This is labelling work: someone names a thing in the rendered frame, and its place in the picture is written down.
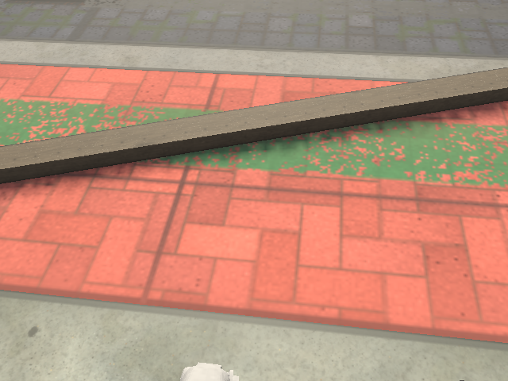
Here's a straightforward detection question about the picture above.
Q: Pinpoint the left robot thigh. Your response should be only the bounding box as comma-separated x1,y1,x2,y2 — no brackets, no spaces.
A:
182,362,239,381

